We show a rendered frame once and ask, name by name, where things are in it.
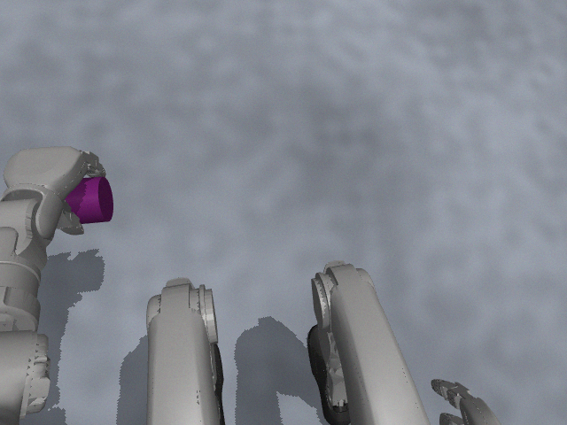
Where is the right robot foot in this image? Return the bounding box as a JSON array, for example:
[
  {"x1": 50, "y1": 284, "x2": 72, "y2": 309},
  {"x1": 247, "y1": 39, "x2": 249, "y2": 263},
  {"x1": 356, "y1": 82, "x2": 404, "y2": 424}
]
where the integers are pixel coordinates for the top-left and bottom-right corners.
[{"x1": 307, "y1": 325, "x2": 351, "y2": 425}]

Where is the right robot hand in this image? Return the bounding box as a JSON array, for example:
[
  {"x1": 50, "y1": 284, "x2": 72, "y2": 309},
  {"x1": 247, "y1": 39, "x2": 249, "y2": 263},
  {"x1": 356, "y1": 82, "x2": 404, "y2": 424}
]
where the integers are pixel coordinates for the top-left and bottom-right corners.
[{"x1": 431, "y1": 379, "x2": 501, "y2": 425}]

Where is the left robot arm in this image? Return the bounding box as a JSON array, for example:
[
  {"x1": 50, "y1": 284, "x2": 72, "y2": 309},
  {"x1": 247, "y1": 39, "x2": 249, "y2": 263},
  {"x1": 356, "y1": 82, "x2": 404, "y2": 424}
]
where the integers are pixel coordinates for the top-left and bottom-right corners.
[{"x1": 0, "y1": 183, "x2": 63, "y2": 425}]

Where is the can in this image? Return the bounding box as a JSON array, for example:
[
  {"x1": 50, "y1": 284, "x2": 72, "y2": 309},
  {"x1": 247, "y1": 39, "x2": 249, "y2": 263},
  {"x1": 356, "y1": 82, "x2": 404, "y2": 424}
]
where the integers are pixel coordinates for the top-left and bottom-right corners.
[{"x1": 65, "y1": 177, "x2": 113, "y2": 224}]

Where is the left robot hand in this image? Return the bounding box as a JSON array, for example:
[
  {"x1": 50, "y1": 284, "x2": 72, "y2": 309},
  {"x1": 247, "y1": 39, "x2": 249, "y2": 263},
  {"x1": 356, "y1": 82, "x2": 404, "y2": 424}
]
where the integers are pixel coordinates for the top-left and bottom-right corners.
[{"x1": 4, "y1": 146, "x2": 105, "y2": 236}]

